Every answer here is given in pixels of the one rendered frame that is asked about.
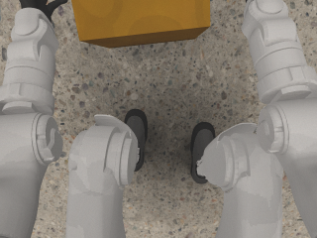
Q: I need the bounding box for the robot left forearm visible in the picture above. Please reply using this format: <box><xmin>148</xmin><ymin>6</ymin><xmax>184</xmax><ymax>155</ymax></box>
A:
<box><xmin>0</xmin><ymin>7</ymin><xmax>59</xmax><ymax>116</ymax></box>

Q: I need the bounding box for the robot left upper arm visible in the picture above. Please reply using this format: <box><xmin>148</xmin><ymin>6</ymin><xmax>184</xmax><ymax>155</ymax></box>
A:
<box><xmin>0</xmin><ymin>112</ymin><xmax>63</xmax><ymax>238</ymax></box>

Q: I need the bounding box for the robot left hand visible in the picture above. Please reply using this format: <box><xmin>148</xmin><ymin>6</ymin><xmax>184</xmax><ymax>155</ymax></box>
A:
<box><xmin>19</xmin><ymin>0</ymin><xmax>68</xmax><ymax>22</ymax></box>

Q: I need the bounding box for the robot right upper arm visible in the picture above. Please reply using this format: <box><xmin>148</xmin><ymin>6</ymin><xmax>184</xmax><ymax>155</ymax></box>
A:
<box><xmin>256</xmin><ymin>97</ymin><xmax>317</xmax><ymax>238</ymax></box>

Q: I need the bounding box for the robot right forearm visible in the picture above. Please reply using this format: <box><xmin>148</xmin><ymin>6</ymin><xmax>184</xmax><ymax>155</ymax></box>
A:
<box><xmin>241</xmin><ymin>0</ymin><xmax>317</xmax><ymax>105</ymax></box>

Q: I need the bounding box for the carton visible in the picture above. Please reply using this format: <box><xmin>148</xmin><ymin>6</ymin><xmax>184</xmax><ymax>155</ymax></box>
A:
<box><xmin>71</xmin><ymin>0</ymin><xmax>211</xmax><ymax>49</ymax></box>

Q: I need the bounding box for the robot right shin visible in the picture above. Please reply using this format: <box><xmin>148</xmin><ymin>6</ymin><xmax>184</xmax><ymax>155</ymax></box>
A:
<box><xmin>196</xmin><ymin>122</ymin><xmax>283</xmax><ymax>185</ymax></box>

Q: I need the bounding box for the robot right thigh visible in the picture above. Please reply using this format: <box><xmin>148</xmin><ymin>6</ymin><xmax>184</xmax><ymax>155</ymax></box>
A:
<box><xmin>211</xmin><ymin>133</ymin><xmax>283</xmax><ymax>238</ymax></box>

